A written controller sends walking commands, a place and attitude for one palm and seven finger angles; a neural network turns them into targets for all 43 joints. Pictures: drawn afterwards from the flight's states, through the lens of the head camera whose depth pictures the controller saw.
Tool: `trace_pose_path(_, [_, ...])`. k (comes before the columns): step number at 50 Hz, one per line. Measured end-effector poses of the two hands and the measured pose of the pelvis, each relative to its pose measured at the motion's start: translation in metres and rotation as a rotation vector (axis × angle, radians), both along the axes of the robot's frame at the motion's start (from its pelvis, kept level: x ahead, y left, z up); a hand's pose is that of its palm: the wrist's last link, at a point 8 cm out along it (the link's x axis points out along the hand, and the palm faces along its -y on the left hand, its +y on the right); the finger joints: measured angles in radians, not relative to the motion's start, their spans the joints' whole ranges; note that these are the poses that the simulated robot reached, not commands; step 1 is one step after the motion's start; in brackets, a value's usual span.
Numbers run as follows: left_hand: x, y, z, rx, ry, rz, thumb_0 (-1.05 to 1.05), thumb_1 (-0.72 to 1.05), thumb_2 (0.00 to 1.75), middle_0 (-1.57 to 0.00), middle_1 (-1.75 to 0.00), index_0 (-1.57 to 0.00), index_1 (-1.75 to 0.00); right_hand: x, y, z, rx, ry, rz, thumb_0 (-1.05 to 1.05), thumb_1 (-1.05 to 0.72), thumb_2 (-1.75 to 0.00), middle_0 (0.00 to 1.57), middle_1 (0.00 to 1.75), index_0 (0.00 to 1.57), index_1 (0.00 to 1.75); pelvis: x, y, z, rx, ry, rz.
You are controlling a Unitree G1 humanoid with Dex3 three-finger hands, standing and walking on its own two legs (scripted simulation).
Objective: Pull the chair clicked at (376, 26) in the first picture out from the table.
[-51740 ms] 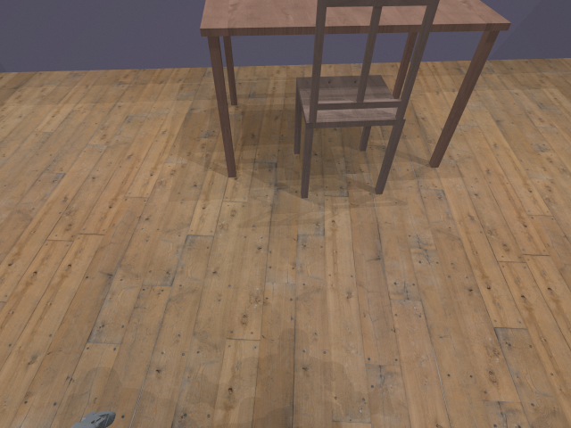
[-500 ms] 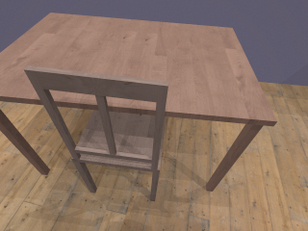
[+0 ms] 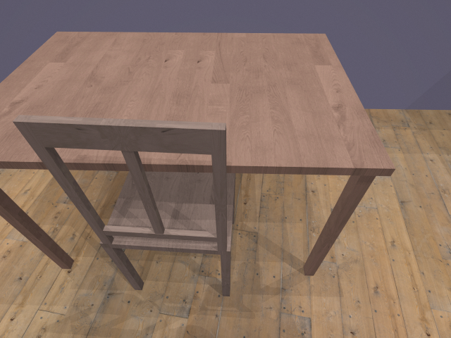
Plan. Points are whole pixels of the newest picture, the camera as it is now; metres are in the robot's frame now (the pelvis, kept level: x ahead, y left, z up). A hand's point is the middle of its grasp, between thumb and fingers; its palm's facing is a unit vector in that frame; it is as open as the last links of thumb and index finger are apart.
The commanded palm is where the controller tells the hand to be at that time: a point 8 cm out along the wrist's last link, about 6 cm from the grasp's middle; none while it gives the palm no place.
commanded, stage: come to a stop and stand still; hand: left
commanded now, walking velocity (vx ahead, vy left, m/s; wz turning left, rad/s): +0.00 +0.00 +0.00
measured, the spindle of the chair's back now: (147, 197) +0.44 +0.22 -0.07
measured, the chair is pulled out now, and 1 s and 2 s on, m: -0.09 -0.09 -0.09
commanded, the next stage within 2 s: look again from close up in 0.38 s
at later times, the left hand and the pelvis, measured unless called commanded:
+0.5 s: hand out of the picture -0.02 +0.14 -0.17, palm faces +0.02 -0.98 -0.17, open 7.3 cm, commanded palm none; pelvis +0.01 -0.01 +0.00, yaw +0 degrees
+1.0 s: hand out of the picture +0.06 +0.22 -0.17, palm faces -0.01 -0.98 -0.22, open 7.3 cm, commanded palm none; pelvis +0.03 +0.04 +0.00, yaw -1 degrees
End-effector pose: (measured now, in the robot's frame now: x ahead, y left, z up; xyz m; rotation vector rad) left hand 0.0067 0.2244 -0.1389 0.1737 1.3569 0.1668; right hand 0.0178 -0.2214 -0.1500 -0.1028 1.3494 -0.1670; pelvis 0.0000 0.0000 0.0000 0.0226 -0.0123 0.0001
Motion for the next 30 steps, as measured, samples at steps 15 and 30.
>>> trace_pose_path(15, [-0.023, -0.027, 0.001, -0.041, 0.05, 0.033, 0.0, 0.92, 0.9, -0.2, -0.3, -0.2, -0.3, -0.044, 0.004, 0.003, 0.041, 0.128, 0.007, 0.01, -0.91, -0.9, 0.2, 0.3, 0.2, 0.3, 0.004, -0.013, 0.006, -0.008, -0.002, 0.007])
trace_pose_path(30, [-0.013, -0.015, -0.005, -0.035, 0.044, 0.012, 0.0, 0.91, 0.9, -0.2, -0.3, -0.2, -0.3, -0.012, 0.011, -0.005, 0.018, 0.018, -0.007, 0.02, -0.92, -0.9, 0.2, 0.3, 0.2, 0.3, 0.015, 0.005, -0.004, -0.032, 0.022, -0.002])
